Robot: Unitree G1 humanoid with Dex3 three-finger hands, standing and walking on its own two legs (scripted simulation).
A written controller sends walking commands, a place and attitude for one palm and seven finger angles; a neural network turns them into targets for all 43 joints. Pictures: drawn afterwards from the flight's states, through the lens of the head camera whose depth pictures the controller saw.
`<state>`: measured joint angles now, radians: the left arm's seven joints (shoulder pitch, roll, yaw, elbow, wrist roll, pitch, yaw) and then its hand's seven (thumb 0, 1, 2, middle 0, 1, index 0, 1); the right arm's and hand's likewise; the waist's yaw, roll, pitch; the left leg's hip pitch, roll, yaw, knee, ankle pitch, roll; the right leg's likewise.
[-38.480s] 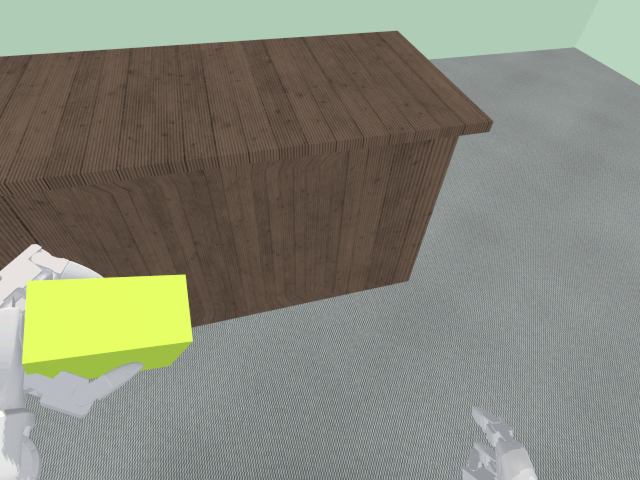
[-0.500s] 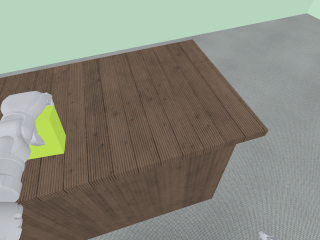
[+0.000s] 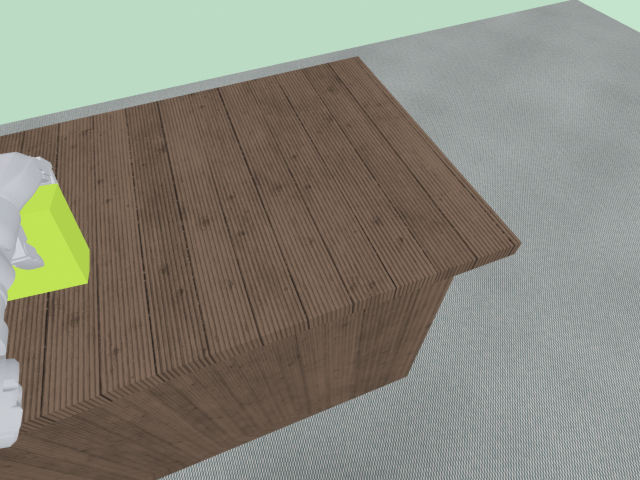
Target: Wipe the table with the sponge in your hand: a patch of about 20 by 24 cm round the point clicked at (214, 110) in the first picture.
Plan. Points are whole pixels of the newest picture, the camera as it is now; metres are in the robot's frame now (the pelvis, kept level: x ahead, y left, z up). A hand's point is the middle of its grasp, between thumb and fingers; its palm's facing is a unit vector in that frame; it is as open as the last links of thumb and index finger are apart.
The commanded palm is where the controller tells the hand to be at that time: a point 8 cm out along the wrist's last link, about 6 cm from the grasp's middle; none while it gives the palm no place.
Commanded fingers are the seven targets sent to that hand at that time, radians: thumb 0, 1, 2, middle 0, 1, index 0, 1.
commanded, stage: wipe forward along the middle lane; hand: left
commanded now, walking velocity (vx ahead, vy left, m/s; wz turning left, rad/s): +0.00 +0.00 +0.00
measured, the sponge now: (33, 255) +0.38 +0.39 +0.06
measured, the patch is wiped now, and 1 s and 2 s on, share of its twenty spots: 0.95 1.00 1.00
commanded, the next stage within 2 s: slide back across to the first lane in 0.18 s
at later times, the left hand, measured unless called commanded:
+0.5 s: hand (12, 197) +0.44 +0.41 +0.11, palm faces -0.11 -0.01 -0.99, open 10.4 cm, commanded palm +0.42 +0.42 +0.16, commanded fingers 0.00 0.10 1.30 -1.20 -1.60 -1.20 -1.60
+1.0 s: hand out of the picture +0.43 +0.46 +0.12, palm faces -0.13 -0.04 -0.99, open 10.4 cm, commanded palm +0.41 +0.47 +0.16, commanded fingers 0.00 0.10 1.30 -1.20 -1.60 -1.20 -1.60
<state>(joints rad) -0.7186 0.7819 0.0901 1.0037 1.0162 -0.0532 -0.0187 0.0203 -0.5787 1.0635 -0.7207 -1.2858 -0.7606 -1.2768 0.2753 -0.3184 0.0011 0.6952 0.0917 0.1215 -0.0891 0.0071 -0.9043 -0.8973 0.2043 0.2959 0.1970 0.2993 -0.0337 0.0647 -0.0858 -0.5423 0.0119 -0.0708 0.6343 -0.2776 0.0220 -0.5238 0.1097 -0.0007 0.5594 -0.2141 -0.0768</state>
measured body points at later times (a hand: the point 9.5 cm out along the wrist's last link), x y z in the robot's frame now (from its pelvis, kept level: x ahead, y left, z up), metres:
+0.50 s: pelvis +0.02 +0.05 +0.01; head +0.07 +0.04 +0.45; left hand +0.44 +0.41 +0.17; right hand +0.08 -0.23 -0.12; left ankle +0.02 +0.14 -0.72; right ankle +0.03 -0.07 -0.72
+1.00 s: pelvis +0.05 +0.07 +0.01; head +0.11 +0.08 +0.46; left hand +0.44 +0.46 +0.17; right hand +0.16 -0.20 -0.11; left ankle +0.02 +0.14 -0.72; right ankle +0.03 -0.07 -0.72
